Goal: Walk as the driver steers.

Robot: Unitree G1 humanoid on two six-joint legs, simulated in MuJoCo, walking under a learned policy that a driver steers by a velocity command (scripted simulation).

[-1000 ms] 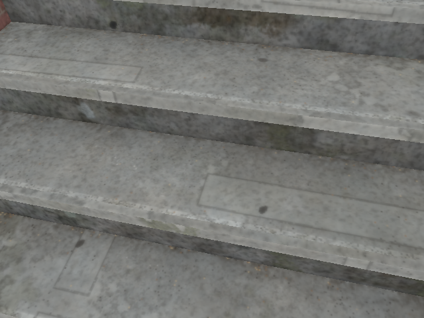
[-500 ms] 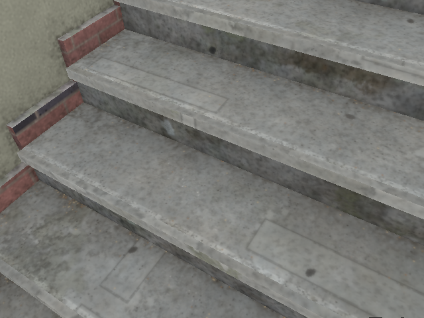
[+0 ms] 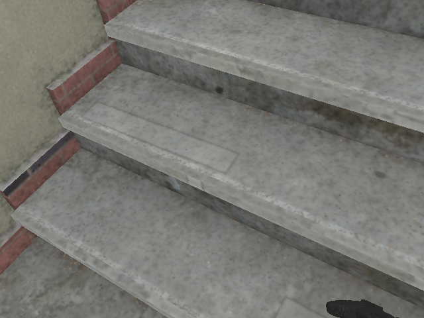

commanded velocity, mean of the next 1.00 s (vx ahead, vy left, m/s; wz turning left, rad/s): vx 0.37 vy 0.00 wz -0.12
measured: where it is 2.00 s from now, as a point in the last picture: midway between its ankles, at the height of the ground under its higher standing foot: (252, 187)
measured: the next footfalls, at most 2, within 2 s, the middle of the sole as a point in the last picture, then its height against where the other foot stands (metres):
right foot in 0.44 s outside the picture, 0.16 m higher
left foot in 1.00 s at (221, 157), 0.16 m higher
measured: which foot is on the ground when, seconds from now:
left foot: down 0.00-0.46, up 0.48-0.98, down 1.00-1.00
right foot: up 0.00-0.42, down 0.44-1.00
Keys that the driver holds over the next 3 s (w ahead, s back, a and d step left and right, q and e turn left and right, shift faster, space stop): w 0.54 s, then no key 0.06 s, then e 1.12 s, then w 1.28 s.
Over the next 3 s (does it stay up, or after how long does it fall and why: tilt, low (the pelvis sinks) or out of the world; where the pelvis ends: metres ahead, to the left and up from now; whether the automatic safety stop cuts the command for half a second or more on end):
stays up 1.15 -0.36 0.67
